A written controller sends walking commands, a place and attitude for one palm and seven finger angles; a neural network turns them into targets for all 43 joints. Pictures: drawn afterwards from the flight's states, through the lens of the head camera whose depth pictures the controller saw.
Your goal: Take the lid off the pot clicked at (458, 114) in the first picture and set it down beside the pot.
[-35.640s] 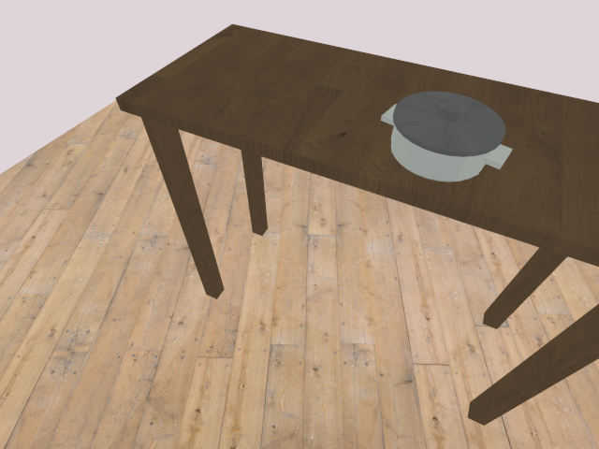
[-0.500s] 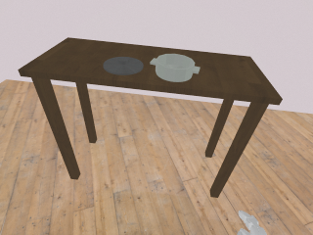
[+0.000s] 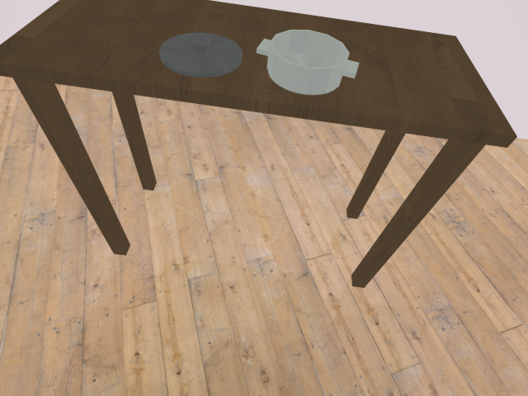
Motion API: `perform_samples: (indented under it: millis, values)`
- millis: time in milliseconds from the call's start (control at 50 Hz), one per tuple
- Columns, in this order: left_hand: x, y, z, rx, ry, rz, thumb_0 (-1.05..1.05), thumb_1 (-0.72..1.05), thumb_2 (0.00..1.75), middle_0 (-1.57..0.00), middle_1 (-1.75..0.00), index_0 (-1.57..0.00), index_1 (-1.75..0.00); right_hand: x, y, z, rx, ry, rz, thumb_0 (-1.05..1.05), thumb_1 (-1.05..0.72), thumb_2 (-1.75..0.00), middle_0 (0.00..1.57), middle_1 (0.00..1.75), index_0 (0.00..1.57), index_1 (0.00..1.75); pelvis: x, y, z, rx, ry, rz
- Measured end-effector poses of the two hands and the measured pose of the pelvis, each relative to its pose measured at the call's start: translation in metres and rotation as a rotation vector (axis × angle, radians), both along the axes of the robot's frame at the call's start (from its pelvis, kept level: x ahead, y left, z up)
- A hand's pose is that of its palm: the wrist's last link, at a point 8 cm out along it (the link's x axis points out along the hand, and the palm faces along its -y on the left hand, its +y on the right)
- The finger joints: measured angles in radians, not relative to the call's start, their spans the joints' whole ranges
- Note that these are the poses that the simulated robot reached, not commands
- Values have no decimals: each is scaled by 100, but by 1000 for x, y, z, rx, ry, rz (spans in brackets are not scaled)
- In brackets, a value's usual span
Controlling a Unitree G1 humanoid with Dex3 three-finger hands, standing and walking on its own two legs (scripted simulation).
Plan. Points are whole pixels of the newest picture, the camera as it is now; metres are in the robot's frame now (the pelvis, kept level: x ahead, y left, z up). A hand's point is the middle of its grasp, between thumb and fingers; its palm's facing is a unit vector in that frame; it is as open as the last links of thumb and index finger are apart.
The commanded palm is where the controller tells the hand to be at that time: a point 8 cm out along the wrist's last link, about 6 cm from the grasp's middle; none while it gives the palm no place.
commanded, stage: let the arm hang, fingers relaxed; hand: left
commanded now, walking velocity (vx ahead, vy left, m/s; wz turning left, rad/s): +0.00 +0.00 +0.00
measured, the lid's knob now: (201, 43) +0.77 +0.17 +0.13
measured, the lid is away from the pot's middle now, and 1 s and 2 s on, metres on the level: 0.23 0.23 0.23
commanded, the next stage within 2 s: look to check the result in 0.84 s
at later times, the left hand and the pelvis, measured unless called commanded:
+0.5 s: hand out of the picture +0.11 +0.17 -0.14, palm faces +0.01 -0.98 -0.21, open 7.4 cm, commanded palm none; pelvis +0.03 -0.01 +0.02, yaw +0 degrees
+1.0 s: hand out of the picture +0.04 +0.17 -0.15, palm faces +0.03 -0.98 -0.21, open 7.4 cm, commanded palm none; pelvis +0.02 -0.01 +0.02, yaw -1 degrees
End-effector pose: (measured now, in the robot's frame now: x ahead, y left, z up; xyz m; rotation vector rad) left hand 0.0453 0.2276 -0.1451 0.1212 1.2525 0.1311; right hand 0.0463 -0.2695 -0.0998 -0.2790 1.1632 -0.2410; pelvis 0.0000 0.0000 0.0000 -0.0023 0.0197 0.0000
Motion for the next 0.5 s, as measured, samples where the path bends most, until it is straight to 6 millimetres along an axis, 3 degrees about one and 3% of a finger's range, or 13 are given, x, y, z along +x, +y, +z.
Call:
perform_samples:
  millis: [80, 180, 260, 400, 500]
  values:
    - [-38, 21, 8, 27, 169, 12, -2, 98, 90, -21, -30, -20, -30, -36, 12, 4, 9, 144, -31, 1, -91, -90, 20, 30, 19, 30, 4, 1, 13, -16, 10, 9]
    - [-41, 32, 27, 81, 185, 14, 0, 95, 90, -21, -30, -20, -30, -67, 29, -10, 93, 269, -67, 1, -91, -90, 20, 30, 20, 30, 12, -2, 17, -8, 5, 17]
    - [-24, 30, 33, 117, 154, 9, 0, 93, 90, -20, -30, -20, -30, -68, 40, -25, 163, 286, -94, 1, -91, -90, 20, 30, 20, 30, 18, -3, 16, -3, -9, 17]
    - [28, 8, 34, 93, 47, -25, 0, 91, 90, -20, -30, -20, -30, -42, 59, -32, 221, 213, -112, 0, -91, -90, 20, 30, 20, 30, 26, -3, 19, 2, -12, -5]
    - [55, -12, 31, 47, -29, -33, 0, 91, 90, -20, -30, -20, -30, -33, 52, -31, 198, 190, -120, 2, -93, -90, 20, 30, 20, 30, 28, -5, 19, 5, -22, -8]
